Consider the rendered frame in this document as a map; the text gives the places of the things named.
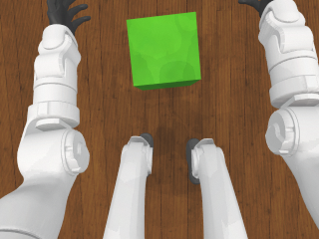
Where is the robot right foot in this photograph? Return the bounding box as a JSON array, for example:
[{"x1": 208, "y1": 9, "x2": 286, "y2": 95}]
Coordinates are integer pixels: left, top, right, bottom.
[{"x1": 185, "y1": 138, "x2": 200, "y2": 185}]

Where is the robot right hand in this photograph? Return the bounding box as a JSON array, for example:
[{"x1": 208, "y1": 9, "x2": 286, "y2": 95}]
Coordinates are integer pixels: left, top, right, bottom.
[{"x1": 238, "y1": 0, "x2": 274, "y2": 18}]

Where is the carton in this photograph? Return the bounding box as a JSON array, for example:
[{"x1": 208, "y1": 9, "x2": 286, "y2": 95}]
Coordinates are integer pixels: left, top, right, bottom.
[{"x1": 127, "y1": 12, "x2": 201, "y2": 91}]

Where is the robot right forearm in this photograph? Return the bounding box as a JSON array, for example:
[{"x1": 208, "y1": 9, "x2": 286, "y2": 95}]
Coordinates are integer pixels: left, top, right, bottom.
[{"x1": 258, "y1": 0, "x2": 319, "y2": 109}]

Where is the robot left upper arm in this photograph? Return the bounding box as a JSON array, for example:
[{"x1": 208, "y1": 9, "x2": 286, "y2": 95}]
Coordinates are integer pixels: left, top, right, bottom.
[{"x1": 0, "y1": 128, "x2": 90, "y2": 239}]

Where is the robot left forearm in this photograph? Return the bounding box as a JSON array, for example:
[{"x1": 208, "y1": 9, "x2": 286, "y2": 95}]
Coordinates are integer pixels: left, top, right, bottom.
[{"x1": 17, "y1": 24, "x2": 82, "y2": 174}]

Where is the robot left hand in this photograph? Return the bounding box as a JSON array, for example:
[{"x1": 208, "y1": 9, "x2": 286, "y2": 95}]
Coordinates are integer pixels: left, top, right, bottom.
[{"x1": 46, "y1": 0, "x2": 91, "y2": 37}]

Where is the robot right upper arm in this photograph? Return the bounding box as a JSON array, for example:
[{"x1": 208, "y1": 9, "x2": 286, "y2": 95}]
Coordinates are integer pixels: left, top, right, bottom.
[{"x1": 265, "y1": 107, "x2": 319, "y2": 229}]

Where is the right robot thigh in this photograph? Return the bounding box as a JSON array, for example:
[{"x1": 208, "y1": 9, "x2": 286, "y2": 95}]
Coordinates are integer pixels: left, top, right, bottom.
[{"x1": 191, "y1": 144, "x2": 248, "y2": 239}]

